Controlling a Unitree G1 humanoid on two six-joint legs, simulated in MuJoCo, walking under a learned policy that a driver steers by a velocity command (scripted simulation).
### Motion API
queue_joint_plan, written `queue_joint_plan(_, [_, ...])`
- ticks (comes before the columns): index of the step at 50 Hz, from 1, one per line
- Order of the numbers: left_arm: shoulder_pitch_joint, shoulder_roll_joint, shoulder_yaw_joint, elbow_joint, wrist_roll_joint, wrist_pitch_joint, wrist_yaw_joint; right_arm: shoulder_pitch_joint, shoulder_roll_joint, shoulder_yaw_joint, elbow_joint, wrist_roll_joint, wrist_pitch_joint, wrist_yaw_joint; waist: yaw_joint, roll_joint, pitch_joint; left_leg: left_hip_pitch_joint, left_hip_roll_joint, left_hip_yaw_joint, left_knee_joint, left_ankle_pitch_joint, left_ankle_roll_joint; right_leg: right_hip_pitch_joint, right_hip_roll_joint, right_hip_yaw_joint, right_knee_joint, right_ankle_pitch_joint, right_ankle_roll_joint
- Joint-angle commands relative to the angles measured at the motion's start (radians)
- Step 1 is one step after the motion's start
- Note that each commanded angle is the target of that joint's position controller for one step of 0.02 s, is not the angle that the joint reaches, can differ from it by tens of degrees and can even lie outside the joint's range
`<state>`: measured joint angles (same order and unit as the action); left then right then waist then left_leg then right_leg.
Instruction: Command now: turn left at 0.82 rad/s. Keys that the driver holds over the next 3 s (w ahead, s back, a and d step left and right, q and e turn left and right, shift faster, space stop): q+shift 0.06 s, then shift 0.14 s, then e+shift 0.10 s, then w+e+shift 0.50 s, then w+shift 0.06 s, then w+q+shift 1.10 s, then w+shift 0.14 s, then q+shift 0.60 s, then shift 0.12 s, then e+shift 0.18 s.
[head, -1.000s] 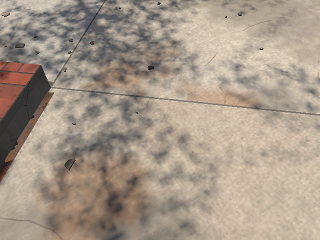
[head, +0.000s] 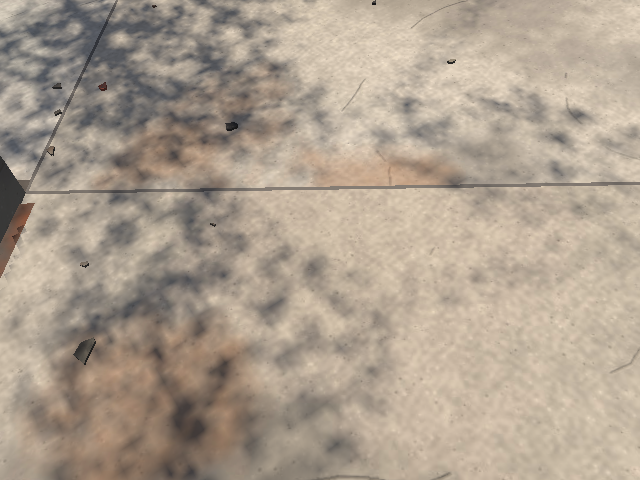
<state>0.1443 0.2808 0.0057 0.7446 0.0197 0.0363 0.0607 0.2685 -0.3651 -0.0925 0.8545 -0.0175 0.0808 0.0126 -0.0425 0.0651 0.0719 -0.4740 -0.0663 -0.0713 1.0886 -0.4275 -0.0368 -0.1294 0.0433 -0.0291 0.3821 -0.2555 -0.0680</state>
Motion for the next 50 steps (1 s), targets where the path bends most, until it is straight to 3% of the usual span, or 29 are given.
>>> queue_joint_plan(1, [0.016, 0.123, 0.029, -0.059, 0.006, -0.016, 0.000, 0.008, -0.063, -0.010, -0.062, 0.004, 0.004, 0.025, 0.028, -0.200, -0.041, -0.102, 0.049, 0.048, 0.074, 0.040, -0.031, 0.084, -0.250, 0.075, -0.063, 0.569, -0.091])
queue_joint_plan(4, [0.090, 0.139, 0.040, -0.040, 0.010, -0.021, -0.005, -0.065, -0.045, 0.001, -0.104, 0.006, 0.007, 0.039, 0.068, -0.199, -0.042, -0.129, 0.065, 0.065, -0.013, 0.038, -0.033, 0.150, -0.285, 0.063, -0.047, 0.630, -0.114])
queue_joint_plan(8, [0.122, 0.156, 0.051, -0.016, 0.010, -0.034, -0.021, -0.106, -0.015, 0.015, -0.136, 0.007, 0.008, 0.040, 0.068, -0.186, -0.059, -0.067, 0.055, 0.069, -0.145, 0.011, 0.001, 0.161, -0.321, 0.054, -0.017, 0.708, -0.145])
queue_joint_plan(12, [0.130, 0.154, 0.050, 0.010, 0.005, -0.040, -0.044, -0.134, 0.018, 0.035, -0.143, 0.011, 0.005, 0.019, 0.071, -0.216, -0.076, 0.111, 0.021, 0.097, -0.341, -0.010, 0.044, 0.083, -0.301, 0.044, 0.027, 0.768, -0.145])
queue_joint_plan(14, [0.116, 0.119, 0.031, 0.034, -0.001, -0.043, -0.055, -0.106, 0.041, 0.049, -0.115, 0.008, 0.002, -0.003, 0.046, -0.217, -0.091, 0.239, 0.018, 0.098, -0.548, 0.071, 0.068, 0.055, -0.276, 0.072, 0.055, 0.758, -0.123])
queue_joint_plan(15, [0.100, 0.099, 0.018, 0.045, -0.013, -0.045, -0.061, -0.061, 0.055, 0.058, -0.091, -0.003, -0.007, -0.016, 0.003, -0.184, -0.096, 0.388, 0.045, 0.085, -0.778, 0.279, 0.080, -0.011, -0.253, 0.073, 0.074, 0.697, -0.077])
queue_joint_plan(16, [0.125, 0.081, 0.011, 0.044, -0.020, -0.054, -0.067, 0.023, 0.001, 0.050, -0.063, -0.030, -0.024, -0.032, -0.017, -0.111, -0.187, 0.628, 0.153, -0.002, -0.838, 0.369, 0.095, -0.122, -0.225, 0.067, 0.105, 0.430, -0.028])
queue_joint_plan(17, [0.164, 0.014, -0.005, 0.006, -0.020, -0.056, -0.075, 0.089, -0.136, 0.019, -0.056, -0.033, -0.035, -0.040, -0.015, 0.152, -0.257, 0.833, 0.403, -0.250, -0.786, 0.337, 0.184, -0.360, -0.086, -0.031, 0.286, -0.224, -0.003])
queue_joint_plan(18, [0.107, 0.122, 0.024, 0.010, 0.007, -0.034, -0.068, 0.124, -0.210, -0.016, -0.037, -0.013, -0.035, -0.043, -0.087, 0.167, -0.174, 0.667, 0.480, -0.330, -0.855, 0.029, 0.290, -0.450, -0.043, 0.001, 0.499, -0.406, -0.015])
queue_joint_plan(19, [0.079, 0.174, 0.049, 0.010, 0.006, -0.024, -0.073, 0.066, -0.150, 0.003, -0.053, -0.021, -0.043, -0.036, -0.063, 0.085, -0.072, 0.573, 0.444, -0.312, -0.929, -0.290, 0.274, -0.509, -0.072, 0.072, 0.604, -0.344, -0.028])
queue_joint_plan(20, [0.081, 0.172, 0.060, 0.011, -0.003, -0.022, -0.087, -0.022, -0.094, 0.021, -0.072, -0.015, -0.054, -0.034, -0.017, 0.097, 0.014, 0.491, 0.403, -0.271, -0.982, -0.353, 0.224, -0.545, -0.082, 0.071, 0.635, -0.255, -0.025])
queue_joint_plan(21, [0.092, 0.162, 0.068, 0.019, -0.006, -0.021, -0.099, -0.074, -0.056, 0.032, -0.085, -0.008, -0.070, -0.035, 0.015, 0.104, 0.060, 0.459, 0.369, -0.205, -1.016, -0.299, 0.183, -0.562, -0.093, 0.075, 0.642, -0.165, -0.012])
queue_joint_plan(22, [0.107, 0.145, 0.070, 0.028, 0.003, -0.021, -0.109, -0.077, -0.038, 0.036, -0.084, -0.007, -0.090, -0.039, 0.027, 0.098, 0.060, 0.453, 0.351, -0.142, -1.030, -0.233, 0.165, -0.565, -0.103, 0.067, 0.669, -0.095, 0.003])
queue_joint_plan(24, [0.122, 0.102, 0.070, 0.033, 0.005, -0.020, -0.120, -0.058, -0.033, 0.032, -0.079, -0.010, -0.121, -0.038, 0.035, 0.059, 0.021, 0.477, 0.341, -0.046, -1.027, -0.128, 0.149, -0.599, -0.113, 0.048, 0.757, -0.011, 0.022])
queue_joint_plan(26, [0.080, 0.084, 0.074, 0.009, -0.001, -0.017, -0.130, -0.029, -0.034, 0.025, -0.070, -0.009, -0.142, -0.033, 0.029, 0.037, 0.030, 0.474, 0.352, 0.016, -1.037, -0.089, 0.150, -0.660, -0.133, 0.046, 0.791, 0.042, 0.039])
queue_joint_plan(31, [0.001, 0.069, 0.080, -0.040, 0.005, -0.004, -0.146, 0.047, -0.040, 0.017, -0.040, -0.019, -0.167, -0.031, 0.024, 0.013, 0.065, 0.495, 0.380, 0.128, -1.036, -0.027, 0.158, -0.796, -0.156, 0.055, 0.805, 0.133, 0.057])
queue_joint_plan(35, [-0.094, 0.069, 0.072, -0.089, 0.010, -0.005, -0.161, 0.068, -0.040, 0.014, -0.021, -0.027, -0.185, -0.033, 0.022, 0.003, 0.116, 0.515, 0.377, 0.243, -1.062, 0.032, 0.140, -0.808, -0.175, 0.003, 0.677, 0.183, 0.011])
queue_joint_plan(37, [-0.158, 0.062, 0.062, -0.117, 0.010, -0.010, -0.170, 0.093, -0.043, 0.012, -0.007, -0.030, -0.187, -0.034, 0.005, -0.009, 0.141, 0.546, 0.373, 0.307, -1.069, 0.116, 0.137, -0.779, -0.179, -0.048, 0.585, 0.172, -0.026])
queue_joint_plan(39, [-0.204, 0.046, 0.050, -0.144, 0.007, -0.014, -0.169, 0.123, -0.052, 0.010, 0.012, -0.031, -0.183, -0.033, 0.000, -0.015, 0.150, 0.605, 0.373, 0.371, -1.028, 0.350, 0.134, -0.738, -0.163, -0.106, 0.501, 0.114, -0.074])
queue_joint_plan(41, [-0.147, 0.048, 0.048, -0.137, 0.001, -0.015, -0.151, 0.118, -0.082, 0.009, 0.016, -0.025, -0.172, -0.035, 0.049, 0.005, 0.074, 0.624, 0.371, 0.426, -0.875, 0.990, 0.126, -0.537, -0.074, -0.179, 0.435, 0.024, -0.130])
queue_joint_plan(42, [-0.055, 0.068, 0.058, -0.115, -0.002, -0.019, -0.140, 0.120, -0.114, 0.004, 0.020, -0.028, -0.160, -0.036, 0.105, 0.029, 0.009, 0.631, 0.390, 0.425, -0.733, 1.271, 0.132, -0.411, -0.017, -0.189, 0.432, -0.047, -0.152])
queue_joint_plan(43, [0.106, 0.106, 0.078, -0.074, -0.006, -0.027, -0.129, 0.107, -0.152, -0.005, 0.014, -0.026, -0.144, -0.033, 0.183, 0.051, -0.082, 0.583, 0.405, 0.409, -0.526, 1.397, 0.144, -0.214, 0.039, -0.180, 0.418, -0.120, -0.169])
queue_joint_plan(44, [0.341, 0.144, 0.104, 0.014, 0.007, -0.039, -0.115, 0.085, -0.145, 0.002, 0.005, -0.016, -0.141, -0.027, 0.287, 0.016, -0.188, 0.417, 0.380, 0.394, -0.247, 1.274, 0.143, 0.121, 0.071, -0.111, 0.285, -0.047, -0.189])
queue_joint_plan(45, [0.355, 0.254, 0.135, 0.049, 0.032, -0.040, -0.097, 0.149, -0.020, 0.034, -0.017, -0.010, -0.146, -0.009, 0.218, -0.202, -0.235, 0.050, 0.259, 0.366, 0.117, 0.462, 0.112, 0.413, -0.113, 0.207, 0.175, -0.342, -0.188])
queue_joint_plan(46, [0.348, 0.350, 0.151, 0.022, 0.021, -0.045, -0.091, 0.160, 0.040, 0.050, -0.086, 0.018, -0.165, 0.004, 0.159, -0.343, -0.398, -0.192, 0.088, 0.167, 0.443, -0.073, 0.083, 0.533, -0.375, 0.815, -0.079, -0.626, -0.257])
queue_joint_plan(47, [0.314, 0.292, 0.142, 0.015, 0.021, -0.049, -0.089, -0.038, -0.037, 0.036, -0.114, 0.024, -0.174, -0.003, 0.217, -0.110, -0.310, -0.275, 0.115, 0.019, 0.491, 0.075, 0.105, 0.445, -0.365, 0.747, -0.156, -0.522, -0.180])
queue_joint_plan(48, [0.304, 0.265, 0.133, 0.046, 0.034, -0.064, -0.075, -0.029, -0.004, 0.042, -0.110, 0.044, -0.181, -0.006, 0.173, -0.082, -0.167, -0.281, 0.126, 0.005, 0.476, 0.141, 0.116, 0.280, -0.390, 0.603, -0.149, -0.366, -0.163])
queue_joint_plan(49, [0.251, 0.202, 0.118, 0.050, 0.041, -0.085, -0.072, 0.003, 0.011, 0.047, -0.079, 0.033, -0.178, -0.004, 0.116, -0.003, -0.092, -0.218, 0.180, -0.018, 0.378, 0.193, 0.123, 0.126, -0.354, 0.472, -0.144, -0.263, -0.117])
queue_joint_plan(50, [0.189, 0.155, 0.100, 0.052, 0.033, -0.102, -0.071, 0.053, 0.025, 0.045, -0.053, 0.018, -0.161, 0.003, 0.060, -0.022, -0.059, -0.156, 0.201, -0.034, 0.316, 0.229, 0.125, 0.024, -0.312, 0.362, -0.165, -0.216, -0.074])
